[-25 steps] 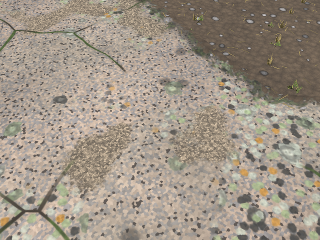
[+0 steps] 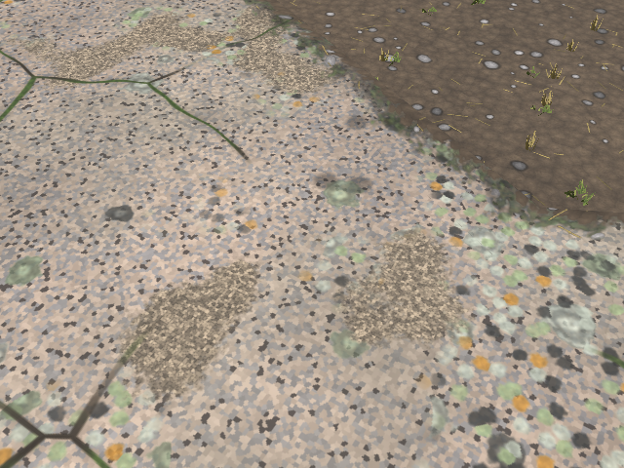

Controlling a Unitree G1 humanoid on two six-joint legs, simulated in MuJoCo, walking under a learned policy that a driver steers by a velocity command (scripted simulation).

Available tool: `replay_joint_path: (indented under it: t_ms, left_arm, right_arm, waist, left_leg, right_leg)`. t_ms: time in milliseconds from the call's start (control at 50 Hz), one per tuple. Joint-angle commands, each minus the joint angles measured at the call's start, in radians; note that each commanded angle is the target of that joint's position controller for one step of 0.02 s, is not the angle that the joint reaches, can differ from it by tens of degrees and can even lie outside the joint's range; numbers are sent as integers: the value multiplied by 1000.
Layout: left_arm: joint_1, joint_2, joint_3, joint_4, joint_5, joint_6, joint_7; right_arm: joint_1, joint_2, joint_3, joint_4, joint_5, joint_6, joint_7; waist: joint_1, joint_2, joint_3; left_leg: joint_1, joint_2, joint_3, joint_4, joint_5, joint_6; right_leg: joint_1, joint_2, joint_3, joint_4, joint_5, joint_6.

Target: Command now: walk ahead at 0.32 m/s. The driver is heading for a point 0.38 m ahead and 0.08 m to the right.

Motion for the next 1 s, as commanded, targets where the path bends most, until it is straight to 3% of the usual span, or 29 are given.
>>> replay_joint_path:
  t_ms: [20,60,80,100,120,140,180,220,320,380,420,460,480,500,520,540,560,580,600,620,640,680,720,780,860,920,940,960,1000]
  left_arm:
    - [25,172,35,-33,-8,-22,-8]
    - [-97,140,25,-84,-10,-22,-16]
    - [-171,96,13,-132,-10,-36,-18]
    - [-161,67,7,-157,-4,-56,-16]
    - [-153,105,20,-149,-25,-67,-20]
    - [-131,96,20,-138,-42,-67,-28]
    - [-153,88,29,-138,-33,-60,-33]
    - [-156,66,34,-141,-23,-38,-46]
    - [-360,9,5,-253,-6,-18,-63]
    - [-449,26,-1,-307,-3,-15,-82]
    - [-460,49,7,-332,1,-15,-94]
    - [-322,99,34,-307,7,-19,-103]
    - [-167,144,58,-262,6,-19,-102]
    - [-68,197,82,-235,11,-11,-85]
    - [-18,287,87,-219,35,2,-62]
    - [8,254,70,-227,48,0,-62]
    - [-70,212,60,-236,38,-1,-65]
    - [-180,171,48,-247,18,-8,-66]
    - [-242,143,37,-255,15,-18,-70]
    - [-276,127,31,-254,26,-24,-71]
    - [-292,142,34,-250,44,-29,-75]
    - [-297,120,27,-233,50,-38,-77]
    - [-299,133,26,-222,53,-36,-65]
    - [-296,153,28,-212,52,-15,-41]
    - [-268,144,19,-185,47,4,-27]
    - [-240,108,2,-163,32,12,-25]
    - [-207,94,-4,-154,40,8,-27]
    - [-140,102,4,-148,38,5,-29]
    - [-206,122,7,-149,36,15,-23]
  right_arm:
    - [-86,-39,-2,-76,9,-51,17]
    - [118,-84,-21,-4,11,-59,18]
    - [277,-184,-55,41,9,-65,16]
    - [405,-257,-70,62,-2,-66,22]
    - [352,-155,-37,48,-27,-74,21]
    - [286,-111,-22,21,-29,-79,19]
    - [206,-73,-3,-4,-23,-75,23]
    - [199,-43,11,-10,-34,-64,16]
    - [161,-124,8,-39,-45,-57,-17]
    - [216,-154,1,-32,-28,-53,-23]
    - [218,-162,-2,-33,-23,-44,-23]
    - [204,-182,-6,-43,-26,-24,-30]
    - [177,-191,-6,-56,-28,-16,-29]
    - [162,-195,-3,-75,-27,-20,-24]
    - [251,-81,27,-102,-66,-36,-7]
    - [347,-69,36,-65,-22,-63,13]
    - [234,-144,9,-89,10,-71,19]
    - [136,-131,11,-132,16,-69,10]
    - [97,-127,5,-131,1,-59,-6]
    - [89,-141,-7,-134,-11,-39,-21]
    - [135,-118,-6,-131,-14,-18,-28]
    - [166,-91,-7,-123,-22,3,-36]
    - [123,-92,-12,-140,-27,14,-45]
    - [36,-95,-13,-164,-29,33,-49]
    - [-51,-114,-20,-179,-24,44,-46]
    - [-35,-111,-18,-163,-46,32,-37]
    - [-17,-142,-21,-162,-53,28,-38]
    - [-45,-217,-37,-153,-38,29,-39]
    - [-46,-121,-22,-137,-33,26,-30]
  waist:
    - [-15,-171,192]
    - [-119,-96,156]
    - [-180,118,114]
    - [-199,317,21]
    - [-150,174,38]
    - [-107,115,69]
    - [-65,65,108]
    - [-46,97,96]
    - [-54,67,168]
    - [-68,69,174]
    - [-39,72,161]
    - [50,121,59]
    - [127,128,-31]
    - [181,101,-87]
    - [93,-198,-228]
    - [83,-180,-493]
    - [90,-71,-379]
    - [53,-25,-201]
    - [24,46,-114]
    - [-5,57,-74]
    - [-37,-4,-67]
    - [-63,-14,-61]
    - [-68,-32,-77]
    - [-43,-60,-99]
    - [-12,-81,-43]
    - [-38,-37,-16]
    - [-26,2,-24]
    - [45,110,-13]
    - [2,94,-8]
  left_leg:
    - [-131,9,32,-12,4,34]
    - [164,14,-17,-168,52,56]
    - [388,141,-266,-289,51,122]
    - [573,352,-616,-404,177,216]
    - [554,398,-622,-388,265,214]
    - [525,382,-507,-379,314,182]
    - [466,317,-278,-404,452,109]
    - [392,257,-134,-435,504,65]
    - [199,222,44,-543,513,69]
    - [238,252,101,-544,577,69]
    - [300,266,139,-457,866,54]
    - [337,269,152,-235,1244,31]
    - [306,251,152,-59,1266,11]
    - [156,202,157,156,1080,-27]
    - [-188,31,173,603,52,-85]
    - [-243,-46,-76,851,-259,-92]
    - [-251,16,-134,853,-192,-81]
    - [-297,62,-92,773,-123,-76]
    - [-277,94,-72,712,-82,-79]
    - [-199,116,-67,664,-40,-72]
    - [-124,122,-78,632,-25,-78]
    - [-67,121,-71,516,-4,-91]
    - [-78,120,-60,368,53,-102]
    - [-42,121,-60,177,157,-106]
    - [-9,99,-54,5,183,-100]
    - [119,95,-48,-225,305,-70]
    - [171,155,-104,-240,399,-50]
    - [150,164,-113,-206,378,-16]
    - [48,118,-86,-242,214,-32]
  right_leg:
    - [-87,-270,385,-326,-247,-204]
    - [-242,-151,210,-164,13,-126]
    - [-433,-1,19,165,214,-47]
    - [-619,80,-7,505,-46,-7]
    - [-697,58,130,681,-129,-34]
    - [-732,22,166,735,-56,-66]
    - [-741,-35,148,665,100,-93]
    - [-661,-58,94,597,181,-83]
    - [-563,-56,-22,274,370,-33]
    - [-504,-43,-80,150,404,-56]
    - [-446,-5,-110,91,373,-93]
    - [-260,72,-146,91,327,-129]
    - [-71,98,-135,30,394,-159]
    - [154,56,-52,-25,525,-185]
    - [504,-244,324,54,987,-317]
    - [591,-425,683,-86,1028,-476]
    - [430,-357,528,-132,989,-419]
    - [258,-301,371,-158,919,-355]
    - [106,-262,290,-202,885,-315]
    - [-27,-225,227,-254,846,-290]
    - [-116,-227,199,-273,853,-308]
    - [-198,-187,122,-289,882,-300]
    - [-193,-167,90,-292,862,-284]
    - [-187,-150,87,-320,586,-247]
    - [-188,-149,144,-356,184,-220]
    - [-206,-100,143,-292,58,-143]
    - [-221,-69,128,-244,61,-105]
    - [-231,0,67,-243,74,-76]
    - [-124,18,23,-195,135,-55]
